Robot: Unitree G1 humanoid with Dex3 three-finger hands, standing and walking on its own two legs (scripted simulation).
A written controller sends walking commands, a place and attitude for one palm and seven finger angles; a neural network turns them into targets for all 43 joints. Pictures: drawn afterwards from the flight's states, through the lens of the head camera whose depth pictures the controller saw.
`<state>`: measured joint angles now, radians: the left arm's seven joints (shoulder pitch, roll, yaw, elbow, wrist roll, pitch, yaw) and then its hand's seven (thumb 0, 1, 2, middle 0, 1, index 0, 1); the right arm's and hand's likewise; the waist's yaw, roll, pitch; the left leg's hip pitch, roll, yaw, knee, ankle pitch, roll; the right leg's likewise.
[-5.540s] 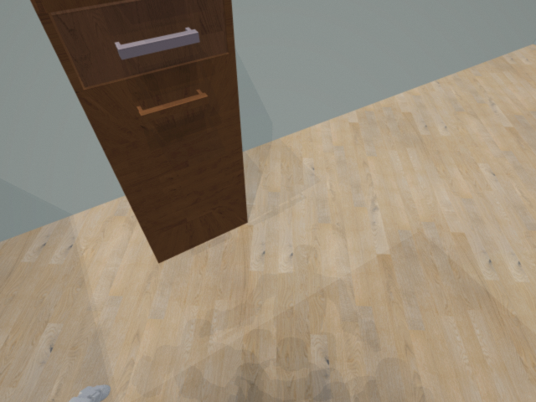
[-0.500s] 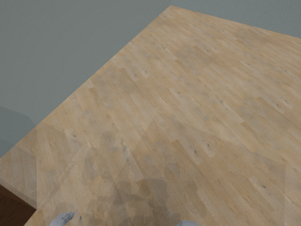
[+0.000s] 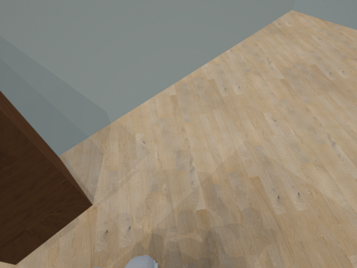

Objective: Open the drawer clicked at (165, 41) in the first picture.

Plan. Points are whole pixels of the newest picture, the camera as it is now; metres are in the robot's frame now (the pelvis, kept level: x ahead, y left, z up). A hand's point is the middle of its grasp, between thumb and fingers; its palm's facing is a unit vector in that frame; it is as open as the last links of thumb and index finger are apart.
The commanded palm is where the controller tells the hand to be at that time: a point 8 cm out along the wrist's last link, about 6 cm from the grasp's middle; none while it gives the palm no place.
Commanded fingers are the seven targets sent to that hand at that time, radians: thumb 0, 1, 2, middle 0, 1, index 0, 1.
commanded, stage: turn to face it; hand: left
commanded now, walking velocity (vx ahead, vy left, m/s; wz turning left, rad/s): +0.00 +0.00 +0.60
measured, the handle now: out of the picture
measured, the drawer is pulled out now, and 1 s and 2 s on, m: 0.00 0.00 0.00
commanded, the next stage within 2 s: take the last steps up to it in 1.12 s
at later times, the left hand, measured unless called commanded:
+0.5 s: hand out of the picture +0.04 +0.30 -0.16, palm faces +0.30 -0.92 -0.24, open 7.4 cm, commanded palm none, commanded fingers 0.00 0.90 0.90 -0.20 -0.30 -0.20 -0.30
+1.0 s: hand out of the picture -0.03 +0.21 -0.14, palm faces +0.54 -0.79 -0.29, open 7.4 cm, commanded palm none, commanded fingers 0.00 0.90 0.90 -0.20 -0.30 -0.20 -0.30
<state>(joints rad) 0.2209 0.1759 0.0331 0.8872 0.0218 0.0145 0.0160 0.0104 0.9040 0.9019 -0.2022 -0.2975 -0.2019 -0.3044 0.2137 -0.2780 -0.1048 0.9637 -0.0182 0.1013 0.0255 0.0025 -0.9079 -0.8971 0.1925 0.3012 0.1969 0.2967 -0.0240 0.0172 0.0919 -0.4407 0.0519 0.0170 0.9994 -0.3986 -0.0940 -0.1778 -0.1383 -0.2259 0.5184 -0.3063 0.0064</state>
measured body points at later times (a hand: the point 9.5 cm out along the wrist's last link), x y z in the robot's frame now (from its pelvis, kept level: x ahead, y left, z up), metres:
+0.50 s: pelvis +0.00 +0.06 +0.00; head +0.02 +0.09 +0.45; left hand +0.02 +0.35 -0.14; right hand +0.14 -0.16 -0.12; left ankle -0.01 +0.13 -0.74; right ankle +0.03 -0.11 -0.66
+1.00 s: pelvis +0.00 +0.00 +0.00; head +0.02 -0.03 +0.45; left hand -0.06 +0.25 -0.11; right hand +0.16 -0.22 -0.16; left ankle -0.11 +0.13 -0.64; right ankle +0.05 -0.09 -0.74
